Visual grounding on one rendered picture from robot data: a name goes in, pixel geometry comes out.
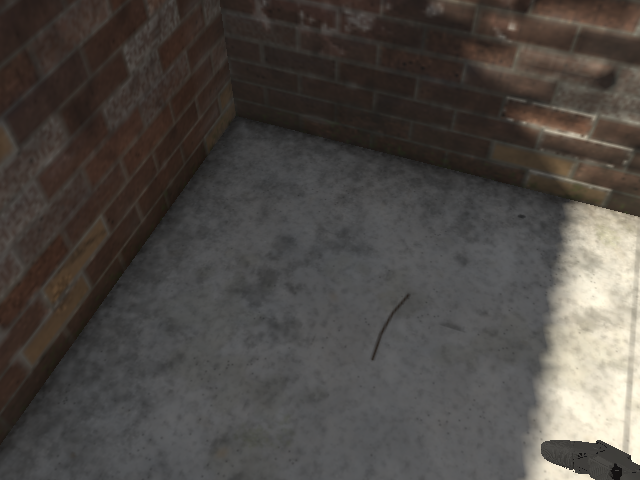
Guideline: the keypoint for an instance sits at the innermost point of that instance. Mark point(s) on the right robot hand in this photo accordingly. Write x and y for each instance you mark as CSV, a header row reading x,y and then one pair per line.
x,y
600,460

